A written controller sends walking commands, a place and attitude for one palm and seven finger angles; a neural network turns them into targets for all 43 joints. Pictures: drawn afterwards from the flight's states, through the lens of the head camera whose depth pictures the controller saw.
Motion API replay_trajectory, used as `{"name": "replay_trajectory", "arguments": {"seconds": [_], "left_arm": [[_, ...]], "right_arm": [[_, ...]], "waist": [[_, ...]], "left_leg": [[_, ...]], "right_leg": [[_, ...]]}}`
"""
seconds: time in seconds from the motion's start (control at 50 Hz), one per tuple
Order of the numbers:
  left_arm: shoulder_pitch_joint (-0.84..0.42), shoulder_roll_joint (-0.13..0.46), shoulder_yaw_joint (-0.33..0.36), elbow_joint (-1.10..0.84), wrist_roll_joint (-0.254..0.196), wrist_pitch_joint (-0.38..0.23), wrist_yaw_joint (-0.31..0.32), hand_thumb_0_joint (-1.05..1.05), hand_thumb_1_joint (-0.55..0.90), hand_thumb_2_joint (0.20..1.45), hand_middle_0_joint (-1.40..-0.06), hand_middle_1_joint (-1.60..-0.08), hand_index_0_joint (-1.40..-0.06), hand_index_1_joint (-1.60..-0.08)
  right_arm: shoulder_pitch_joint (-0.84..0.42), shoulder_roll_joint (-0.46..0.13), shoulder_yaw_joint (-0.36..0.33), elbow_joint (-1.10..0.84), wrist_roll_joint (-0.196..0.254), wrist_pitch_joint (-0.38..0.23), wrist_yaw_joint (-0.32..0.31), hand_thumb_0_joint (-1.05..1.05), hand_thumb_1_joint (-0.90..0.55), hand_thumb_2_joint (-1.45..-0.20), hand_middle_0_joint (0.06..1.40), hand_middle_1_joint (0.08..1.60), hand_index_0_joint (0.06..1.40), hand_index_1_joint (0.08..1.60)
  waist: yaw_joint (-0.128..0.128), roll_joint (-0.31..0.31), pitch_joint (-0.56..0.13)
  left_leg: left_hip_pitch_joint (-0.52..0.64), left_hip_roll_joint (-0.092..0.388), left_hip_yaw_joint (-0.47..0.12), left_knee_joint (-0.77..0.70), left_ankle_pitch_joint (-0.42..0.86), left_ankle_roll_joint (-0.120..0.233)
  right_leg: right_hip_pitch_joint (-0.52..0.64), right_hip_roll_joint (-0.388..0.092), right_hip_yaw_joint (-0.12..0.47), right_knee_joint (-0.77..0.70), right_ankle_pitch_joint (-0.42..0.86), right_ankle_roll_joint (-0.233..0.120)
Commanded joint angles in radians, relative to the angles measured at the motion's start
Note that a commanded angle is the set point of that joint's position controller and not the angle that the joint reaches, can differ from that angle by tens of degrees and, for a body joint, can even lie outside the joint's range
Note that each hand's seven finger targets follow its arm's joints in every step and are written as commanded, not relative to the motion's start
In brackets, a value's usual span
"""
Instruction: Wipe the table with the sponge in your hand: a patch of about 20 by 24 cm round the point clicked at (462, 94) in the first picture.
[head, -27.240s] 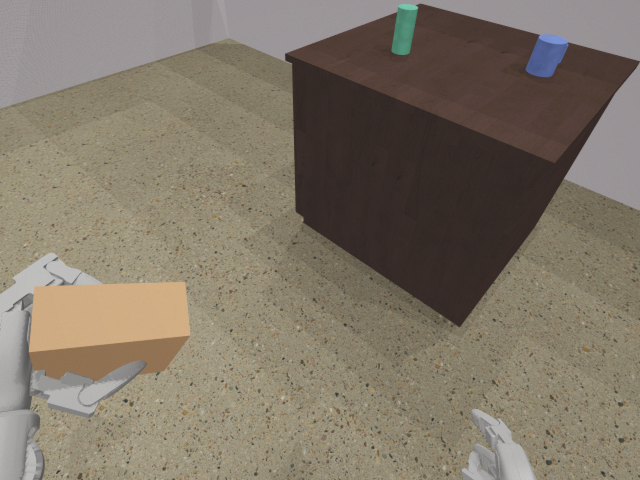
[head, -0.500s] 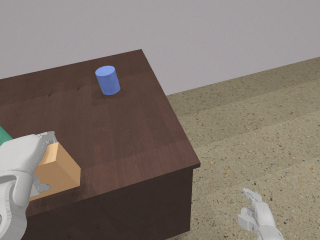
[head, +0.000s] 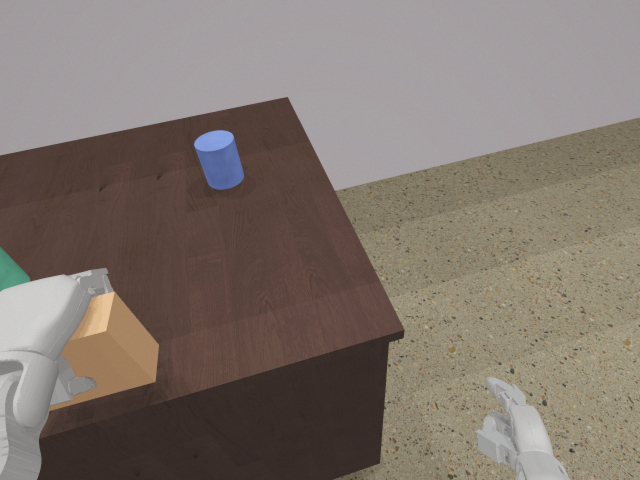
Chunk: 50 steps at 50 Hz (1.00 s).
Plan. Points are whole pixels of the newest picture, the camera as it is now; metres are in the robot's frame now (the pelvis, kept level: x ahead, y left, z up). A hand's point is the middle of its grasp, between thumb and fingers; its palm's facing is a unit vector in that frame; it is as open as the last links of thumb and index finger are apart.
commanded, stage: lower the sponge onto the table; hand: left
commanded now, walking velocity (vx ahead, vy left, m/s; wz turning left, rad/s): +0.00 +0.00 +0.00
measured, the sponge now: (87, 361) +0.19 +0.32 +0.08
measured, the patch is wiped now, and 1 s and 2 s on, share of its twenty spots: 0.00 0.00 0.05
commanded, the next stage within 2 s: wipe forward along the first lane in 1.26 s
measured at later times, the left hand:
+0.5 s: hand (77, 350) +0.18 +0.31 +0.11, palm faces +0.01 -0.05 -1.00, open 9.7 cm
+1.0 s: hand (76, 360) +0.18 +0.33 +0.09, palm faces -0.01 -0.06 -1.00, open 9.7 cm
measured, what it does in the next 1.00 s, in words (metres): stands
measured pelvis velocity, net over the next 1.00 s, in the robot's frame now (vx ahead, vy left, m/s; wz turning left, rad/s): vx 0.00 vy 0.00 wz -0.01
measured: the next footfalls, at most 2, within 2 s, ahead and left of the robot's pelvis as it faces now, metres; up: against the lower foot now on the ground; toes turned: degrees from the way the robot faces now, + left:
none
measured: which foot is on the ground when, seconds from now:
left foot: down 0.00-1.00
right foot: down 0.00-1.00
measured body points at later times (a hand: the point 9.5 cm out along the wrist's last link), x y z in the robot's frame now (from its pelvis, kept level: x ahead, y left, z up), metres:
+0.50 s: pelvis +0.00 +0.00 +0.00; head -0.01 -0.04 +0.45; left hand +0.18 +0.31 +0.17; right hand +0.23 -0.21 -0.09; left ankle -0.01 +0.13 -0.74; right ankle +0.02 -0.12 -0.74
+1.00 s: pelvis +0.00 +0.00 +0.00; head -0.01 -0.04 +0.45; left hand +0.18 +0.33 +0.15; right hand +0.22 -0.22 -0.09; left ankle -0.01 +0.13 -0.74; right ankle +0.02 -0.12 -0.74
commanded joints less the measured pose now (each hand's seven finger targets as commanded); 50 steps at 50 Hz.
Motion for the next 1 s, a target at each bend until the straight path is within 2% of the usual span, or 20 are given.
{"name": "replay_trajectory", "arguments": {"seconds": [0.0, 0.04, 0.08, 0.14, 0.26, 0.34, 0.36, 0.44, 0.52, 0.54, 0.56, 0.66, 0.74, 0.76, 0.8, 0.84, 0.86, 0.94, 0.96, 0.98], "left_arm": [[-0.143, 0.295, 0.236, -0.203, 0.029, -0.035, 0.073, 0.0, 0.1, 1.3, -1.2, -1.6, -1.2, -1.6], [-0.153, 0.312, 0.257, -0.221, 0.029, -0.023, 0.085, 0.0, 0.1, 1.3, -1.2, -1.6, -1.2, -1.6], [-0.176, 0.268, 0.217, -0.186, 0.018, -0.021, 0.094, 0.0, 0.1, 1.3, -1.2, -1.6, -1.2, -1.6], [-0.171, 0.282, 0.225, -0.151, 0.019, 0.006, 0.09, 0.0, 0.1, 1.3, -1.2, -1.6, -1.2, -1.6], [-0.175, 0.243, 0.167, -0.197, 0.029, -0.014, 0.063, 0.0, 0.1, 1.3, -1.2, -1.6, -1.2, -1.6], [-0.146, 0.286, 0.219, -0.199, 0.042, -0.033, 0.072, 0.0, 0.1, 1.3, -1.2, -1.6, -1.2, -1.6], [-0.157, 0.249, 0.191, -0.198, 0.04, -0.042, 0.08, 0.0, 0.1, 1.3, -1.2, -1.6, -1.2, -1.6], [-0.157, 0.27, 0.222, -0.171, 0.047, -0.04, 0.11, 0.0, 0.1, 1.3, -1.2, -1.6, -1.2, -1.6], [-0.14, 0.239, 0.2, -0.144, 0.038, -0.04, 0.124, 0.0, 0.1, 1.3, -1.2, -1.6, -1.2, -1.6], [-0.123, 0.262, 0.221, -0.133, 0.043, -0.027, 0.122, 0.0, 0.1, 1.3, -1.2, -1.6, -1.2, -1.6], [-0.145, 0.225, 0.181, -0.142, 0.041, -0.026, 0.119, 0.0, 0.1, 1.3, -1.2, -1.6, -1.2, -1.6], [-0.193, 0.212, 0.145, -0.133, 0.05, -0.035, 0.103, 0.0, 0.1, 1.3, -1.2, -1.6, -1.2, -1.6], [-0.149, 0.264, 0.199, -0.118, 0.059, -0.053, 0.107, 0.0, 0.1, 1.3, -1.2, -1.6, -1.2, -1.6], [-0.178, 0.227, 0.172, -0.117, 0.059, -0.064, 0.113, 0.0, 0.1, 1.3, -1.2, -1.6, -1.2, -1.6], [-0.144, 0.253, 0.21, -0.095, 0.061, -0.076, 0.124, 0.0, 0.1, 1.3, -1.2, -1.6, -1.2, -1.6], [-0.123, 0.27, 0.231, -0.101, 0.059, -0.07, 0.134, 0.0, 0.1, 1.3, -1.2, -1.6, -1.2, -1.6], [-0.146, 0.222, 0.192, -0.101, 0.057, -0.073, 0.138, 0.0, 0.1, 1.3, -1.2, -1.6, -1.2, -1.6], [-0.13, 0.252, 0.214, -0.062, 0.053, -0.063, 0.142, 0.0, 0.1, 1.3, -1.2, -1.6, -1.2, -1.6], [-0.152, 0.199, 0.165, -0.065, 0.05, -0.067, 0.139, 0.0, 0.1, 1.3, -1.2, -1.6, -1.2, -1.6], [-0.16, 0.205, 0.166, -0.053, 0.051, -0.07, 0.137, 0.0, 0.1, 1.3, -1.2, -1.6, -1.2, -1.6]], "right_arm": [[-0.161, -0.099, -0.044, -0.172, -0.004, -0.048, -0.008, 0.0, -0.9, -0.9, 0.2, 0.3, 0.2, 0.3], [-0.21, -0.095, -0.033, -0.18, 0.002, -0.05, -0.003, 0.0, -0.9, -0.9, 0.2, 0.3, 0.2, 0.3], [-0.171, -0.097, -0.041, -0.17, 0.001, -0.044, -0.005, 0.0, -0.9, -0.9, 0.2, 0.3, 0.2, 0.3], [-0.221, -0.102, -0.033, -0.172, 0.008, -0.046, -0.008, 0.0, -0.9, -0.9, 0.2, 0.3, 0.2, 0.3], [-0.187, -0.101, -0.035, -0.176, 0.0, -0.054, -0.013, 0.0, -0.9, -0.9, 0.2, 0.3, 0.2, 0.3], [-0.203, -0.099, -0.033, -0.176, 0.001, -0.055, -0.011, 0.0, -0.9, -0.9, 0.2, 0.3, 0.2, 0.3], [-0.17, -0.094, -0.037, -0.175, -0.005, -0.054, -0.01, 0.0, -0.9, -0.9, 0.2, 0.3, 0.2, 0.3], [-0.204, -0.093, -0.038, -0.171, 0.001, -0.049, -0.006, 0.0, -0.9, -0.9, 0.2, 0.3, 0.2, 0.3], [-0.168, -0.101, -0.052, -0.162, -0.002, -0.045, -0.007, 0.0, -0.9, -0.9, 0.2, 0.3, 0.2, 0.3], [-0.206, -0.101, -0.043, -0.164, 0.003, -0.049, -0.005, 0.0, -0.9, -0.9, 0.2, 0.3, 0.2, 0.3], [-0.183, -0.1, -0.043, -0.161, 0.001, -0.045, -0.004, 0.0, -0.9, -0.9, 0.2, 0.3, 0.2, 0.3], [-0.182, -0.102, -0.04, -0.159, 0.0, -0.053, -0.013, 0.0, -0.9, -0.9, 0.2, 0.3, 0.2, 0.3], [-0.196, -0.105, -0.041, -0.159, -0.002, -0.056, -0.014, 0.0, -0.9, -0.9, 0.2, 0.3, 0.2, 0.3], [-0.167, -0.099, -0.044, -0.155, -0.005, -0.055, -0.013, 0.0, -0.9, -0.9, 0.2, 0.3, 0.2, 0.3], [-0.154, -0.105, -0.055, -0.147, -0.005, -0.047, -0.012, 0.0, -0.9, -0.9, 0.2, 0.3, 0.2, 0.3], [-0.19, -0.102, -0.048, -0.154, 0.0, -0.048, -0.008, 0.0, -0.9, -0.9, 0.2, 0.3, 0.2, 0.3], [-0.164, -0.097, -0.05, -0.149, -0.002, -0.046, -0.005, 0.0, -0.9, -0.9, 0.2, 0.3, 0.2, 0.3], [-0.189, -0.107, -0.05, -0.147, 0.005, -0.046, -0.008, 0.0, -0.9, -0.9, 0.2, 0.3, 0.2, 0.3], [-0.166, -0.102, -0.051, -0.147, 0.002, -0.047, -0.009, 0.0, -0.9, -0.9, 0.2, 0.3, 0.2, 0.3], [-0.16, -0.109, -0.057, -0.139, 0.002, -0.047, -0.012, 0.0, -0.9, -0.9, 0.2, 0.3, 0.2, 0.3]], "waist": [[0.003, -0.035, -0.171], [0.011, 0.013, -0.139], [-0.004, -0.022, -0.141], [0.002, -0.014, -0.113], [-0.012, -0.027, -0.166], [-0.002, -0.012, -0.136], [-0.008, -0.027, -0.146], [0.005, 0.012, -0.118], [0.001, -0.028, -0.161], [0.005, -0.004, -0.138], [-0.009, -0.009, -0.145], [-0.022, -0.019, -0.14], [-0.004, -0.024, -0.127], [-0.016, -0.047, -0.153], [-0.005, -0.046, -0.153], [0.004, -0.005, -0.133], [-0.01, -0.008, -0.147], [-0.007, -0.01, -0.119], [-0.022, -0.027, -0.133], [-0.024, -0.031, -0.126]], "left_leg": [[-0.03, -0.038, -0.007, -0.056, 0.278, 0.042], [-0.038, -0.041, -0.016, -0.059, 0.258, 0.037], [-0.046, -0.035, -0.007, -0.067, 0.241, 0.035], [-0.056, -0.041, -0.011, -0.068, 0.205, 0.035], [-0.038, -0.041, -0.002, -0.06, 0.231, 0.044], [-0.04, -0.04, -0.016, -0.064, 0.221, 0.042], [-0.046, -0.037, -0.003, -0.065, 0.226, 0.042], [-0.052, -0.042, -0.013, -0.069, 0.2, 0.036], [-0.051, -0.041, -0.001, -0.061, 0.219, 0.038], [-0.055, -0.043, -0.009, -0.061, 0.205, 0.037], [-0.062, -0.041, 0.003, -0.063, 0.208, 0.038], [-0.057, -0.042, 0.003, -0.063, 0.179, 0.043], [-0.056, -0.045, -0.012, -0.062, 0.179, 0.044], [-0.06, -0.043, 0.003, -0.058, 0.195, 0.044], [-0.061, -0.043, -0.003, -0.054, 0.212, 0.043], [-0.06, -0.048, -0.01, -0.052, 0.204, 0.041], [-0.063, -0.043, 0.005, -0.05, 0.222, 0.041], [-0.07, -0.047, -0.005, -0.051, 0.181, 0.04], [-0.075, -0.044, 0.007, -0.049, 0.181, 0.042], [-0.071, -0.044, 0.005, -0.05, 0.181, 0.043]], "right_leg": [[0.12, 0.037, 0.023, -0.056, 0.144, -0.051], [0.1, 0.051, 0.061, -0.064, 0.115, -0.064], [0.103, 0.038, 0.019, -0.063, 0.099, -0.051], [0.083, 0.049, 0.056, -0.074, 0.066, -0.06], [0.108, 0.036, 0.016, -0.056, 0.103, -0.05], [0.087, 0.055, 0.05, -0.066, 0.08, -0.06], [0.1, 0.04, 0.015, -0.059, 0.086, -0.052], [0.083, 0.055, 0.056, -0.072, 0.053, -0.065], [0.112, 0.041, 0.023, -0.06, 0.088, -0.053], [0.096, 0.054, 0.057, -0.066, 0.068, -0.064], [0.104, 0.042, 0.021, -0.059, 0.072, -0.055], [0.085, 0.042, 0.017, -0.063, 0.05, -0.052], [0.084, 0.057, 0.054, -0.071, 0.048, -0.061], [0.1, 0.043, 0.019, -0.061, 0.067, -0.052], [0.107, 0.046, 0.028, -0.061, 0.085, -0.055], [0.095, 0.057, 0.063, -0.068, 0.072, -0.065], [0.099, 0.045, 0.025, -0.058, 0.091, -0.057], [0.078, 0.057, 0.06, -0.072, 0.053, -0.063], [0.081, 0.045, 0.019, -0.064, 0.053, -0.051], [0.073, 0.048, 0.022, -0.067, 0.055, -0.051]]}}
